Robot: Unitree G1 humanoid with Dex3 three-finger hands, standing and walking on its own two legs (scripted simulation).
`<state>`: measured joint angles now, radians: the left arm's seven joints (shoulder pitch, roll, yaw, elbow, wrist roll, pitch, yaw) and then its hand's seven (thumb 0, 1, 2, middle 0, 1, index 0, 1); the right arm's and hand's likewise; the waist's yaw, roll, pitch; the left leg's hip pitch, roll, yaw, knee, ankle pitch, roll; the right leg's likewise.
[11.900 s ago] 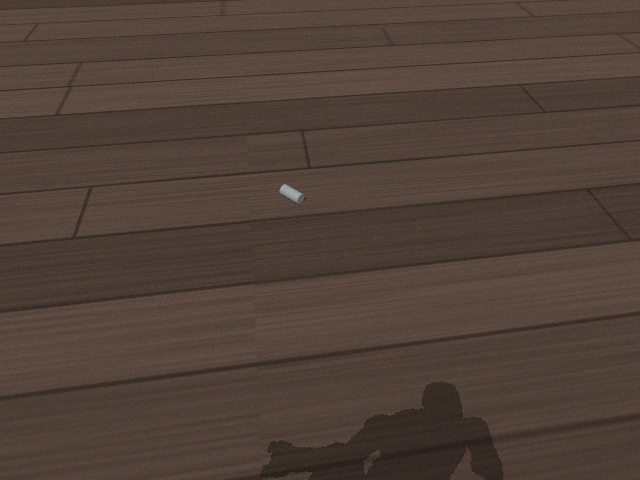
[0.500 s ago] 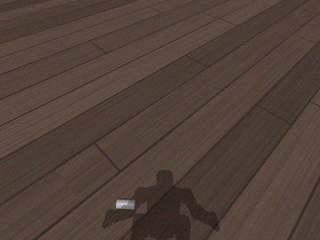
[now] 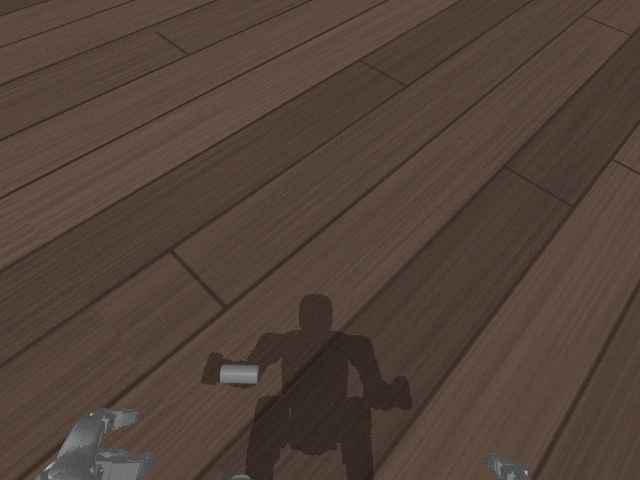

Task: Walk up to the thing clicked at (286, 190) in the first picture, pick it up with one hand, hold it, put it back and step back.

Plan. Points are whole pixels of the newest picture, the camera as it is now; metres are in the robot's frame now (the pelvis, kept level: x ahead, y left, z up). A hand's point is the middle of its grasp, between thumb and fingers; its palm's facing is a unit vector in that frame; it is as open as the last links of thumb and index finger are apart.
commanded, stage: rise first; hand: left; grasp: from above
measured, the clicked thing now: (239, 373) +0.44 +0.20 -0.73
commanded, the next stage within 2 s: none
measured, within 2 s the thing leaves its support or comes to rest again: neither
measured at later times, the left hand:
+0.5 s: hand out of the picture +0.13 +0.26 -0.21, palm faces -0.17 -0.88 -0.45, open 12.7 cm
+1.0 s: hand (161, 455) +0.19 +0.27 -0.36, palm faces -0.45 -0.58 -0.68, open 12.6 cm
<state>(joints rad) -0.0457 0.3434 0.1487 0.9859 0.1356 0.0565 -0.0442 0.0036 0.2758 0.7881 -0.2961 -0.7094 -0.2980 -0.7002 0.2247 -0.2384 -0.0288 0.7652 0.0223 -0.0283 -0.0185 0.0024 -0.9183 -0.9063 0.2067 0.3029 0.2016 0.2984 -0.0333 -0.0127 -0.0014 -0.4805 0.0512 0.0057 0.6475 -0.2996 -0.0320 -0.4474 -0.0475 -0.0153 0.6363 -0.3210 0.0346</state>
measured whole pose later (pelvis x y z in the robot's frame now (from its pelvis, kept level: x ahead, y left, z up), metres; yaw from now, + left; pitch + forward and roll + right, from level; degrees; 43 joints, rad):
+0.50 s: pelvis +0.00 +0.01 -0.07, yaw +0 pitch +18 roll -2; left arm 0.23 0.31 0.13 0.49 0.26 0.22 -0.01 0.00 -0.31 0.76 -0.38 -0.76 -0.35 -0.79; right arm 0.17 -0.22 -0.03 0.57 0.00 -0.11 -0.02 0.01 -0.93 -0.91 0.21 0.30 0.20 0.30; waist -0.03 0.01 -0.11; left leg -0.93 0.06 -0.03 1.14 -0.51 -0.03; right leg -0.88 -0.04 -0.02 1.10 -0.53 0.04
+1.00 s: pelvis -0.05 +0.00 -0.21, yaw -1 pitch +31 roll -2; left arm -0.06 0.43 0.11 0.63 0.60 -0.05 0.07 0.00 -0.30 0.74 -0.40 -0.74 -0.38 -0.76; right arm 0.08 -0.28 -0.06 0.60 -0.01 -0.20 0.02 0.01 -0.96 -0.92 0.21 0.30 0.20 0.30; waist -0.03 0.01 -0.18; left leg -1.62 0.05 -0.06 1.72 -0.65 -0.04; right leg -1.57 -0.04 0.00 1.71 -0.69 0.04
